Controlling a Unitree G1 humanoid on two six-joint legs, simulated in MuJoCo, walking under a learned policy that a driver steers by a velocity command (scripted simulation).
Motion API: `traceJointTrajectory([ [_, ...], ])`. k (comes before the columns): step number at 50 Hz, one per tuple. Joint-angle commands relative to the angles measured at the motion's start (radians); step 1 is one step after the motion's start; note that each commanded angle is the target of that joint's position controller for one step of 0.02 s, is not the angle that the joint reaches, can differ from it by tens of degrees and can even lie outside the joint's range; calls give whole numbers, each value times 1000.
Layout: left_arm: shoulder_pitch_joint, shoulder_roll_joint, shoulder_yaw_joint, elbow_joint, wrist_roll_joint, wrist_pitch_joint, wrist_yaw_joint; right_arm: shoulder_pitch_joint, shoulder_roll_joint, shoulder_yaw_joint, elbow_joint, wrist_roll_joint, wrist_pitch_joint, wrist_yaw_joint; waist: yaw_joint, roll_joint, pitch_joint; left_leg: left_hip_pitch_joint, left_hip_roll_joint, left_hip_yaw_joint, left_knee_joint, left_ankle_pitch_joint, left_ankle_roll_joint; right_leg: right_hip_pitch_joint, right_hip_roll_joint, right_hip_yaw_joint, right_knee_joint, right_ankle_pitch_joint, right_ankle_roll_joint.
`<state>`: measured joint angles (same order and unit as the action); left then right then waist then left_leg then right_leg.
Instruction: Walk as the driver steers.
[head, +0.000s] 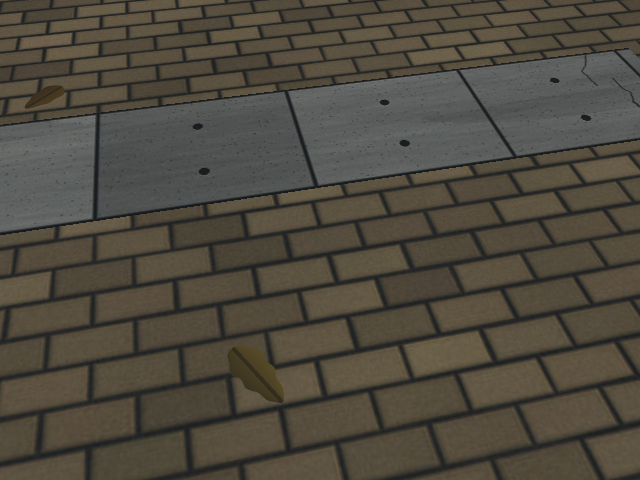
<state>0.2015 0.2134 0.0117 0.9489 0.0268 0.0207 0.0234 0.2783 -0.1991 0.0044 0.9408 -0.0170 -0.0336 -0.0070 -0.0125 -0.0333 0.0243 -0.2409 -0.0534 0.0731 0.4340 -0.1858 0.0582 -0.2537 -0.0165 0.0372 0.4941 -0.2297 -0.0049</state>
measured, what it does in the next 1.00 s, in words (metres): stands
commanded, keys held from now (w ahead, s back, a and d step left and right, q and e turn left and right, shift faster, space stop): no key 1.00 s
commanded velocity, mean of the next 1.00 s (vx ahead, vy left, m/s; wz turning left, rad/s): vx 0.02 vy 0.00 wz -0.01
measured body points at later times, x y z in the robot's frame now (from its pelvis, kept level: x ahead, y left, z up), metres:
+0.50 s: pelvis +0.02 -0.02 +0.01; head +0.03 -0.02 +0.46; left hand +0.03 +0.21 -0.15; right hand +0.02 -0.25 -0.15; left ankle +0.03 +0.09 -0.74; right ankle +0.02 -0.12 -0.74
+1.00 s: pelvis +0.03 -0.02 +0.01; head +0.03 -0.03 +0.46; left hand +0.01 +0.19 -0.15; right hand +0.00 -0.24 -0.16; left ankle +0.03 +0.09 -0.74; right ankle +0.02 -0.12 -0.74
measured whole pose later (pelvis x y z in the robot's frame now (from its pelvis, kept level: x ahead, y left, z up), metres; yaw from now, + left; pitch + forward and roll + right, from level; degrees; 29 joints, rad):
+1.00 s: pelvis +0.03 -0.02 +0.01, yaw +1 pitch -1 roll +0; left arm 0.30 0.14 -0.01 1.16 0.01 -0.01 0.04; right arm 0.31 -0.14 0.01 1.16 -0.01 0.00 -0.04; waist -0.01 0.01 0.02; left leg -0.16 0.00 0.03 0.39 -0.21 0.01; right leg -0.14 0.04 0.01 0.38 -0.22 -0.04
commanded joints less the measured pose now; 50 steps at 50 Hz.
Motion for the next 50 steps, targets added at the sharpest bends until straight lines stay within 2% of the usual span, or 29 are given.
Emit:
traceJointTrajectory([
  [1,58,172,24,1,2,-24,16,83,-87,-22,-32,8,4,-4,-36,-55,-2,-132,111,-132,-94,-99,1,162,-170,186,-155,194,-67],
  [2,35,131,16,17,-19,-27,9,102,-67,-16,4,12,15,-8,-32,-80,5,25,90,-103,-113,-81,-13,2,-169,181,-187,75,-85],
  [3,17,93,7,21,-21,-32,5,77,-87,-22,14,10,21,-11,-24,-61,39,79,99,-116,-110,-32,-19,-51,-126,159,-206,6,-63],
  [4,18,86,5,31,-21,-35,5,61,-100,-27,19,9,23,-12,-15,-53,42,97,112,-126,-105,3,-16,-51,-98,133,-211,-3,-48],
  [6,37,84,4,56,-24,-38,12,53,-104,-29,30,5,24,-11,-11,-50,34,86,130,-137,-108,29,-11,-3,-75,111,-208,39,-41],
  [10,55,76,3,86,-23,-39,14,50,-81,-23,68,7,20,-17,0,14,23,70,134,-137,-123,38,-19,57,-77,100,-190,107,-50],
  [16,67,69,-1,125,-23,-39,17,56,-69,-19,112,7,25,-25,3,30,21,88,139,-135,-119,60,-22,68,-73,91,-191,133,-53],
  [30,113,37,-12,182,-21,-34,21,78,-46,-10,179,7,32,-34,4,32,43,83,145,-137,-111,58,-24,66,-63,81,-195,128,-54],
  [50,162,3,-15,207,-21,-34,23,107,-12,-4,217,7,30,-38,7,36,59,66,145,-139,-110,40,-24,57,-57,76,-195,96,-53],
])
